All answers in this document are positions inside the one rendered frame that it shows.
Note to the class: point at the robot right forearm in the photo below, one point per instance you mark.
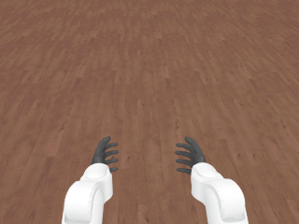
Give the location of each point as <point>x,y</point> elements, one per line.
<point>222,197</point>

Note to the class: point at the right robot hand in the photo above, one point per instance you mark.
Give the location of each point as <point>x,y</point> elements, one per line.
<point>196,155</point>

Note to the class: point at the left robot hand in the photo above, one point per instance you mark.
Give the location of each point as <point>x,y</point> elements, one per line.
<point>100,154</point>

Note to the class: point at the robot left forearm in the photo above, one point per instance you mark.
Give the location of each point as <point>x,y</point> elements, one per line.
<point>84,201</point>

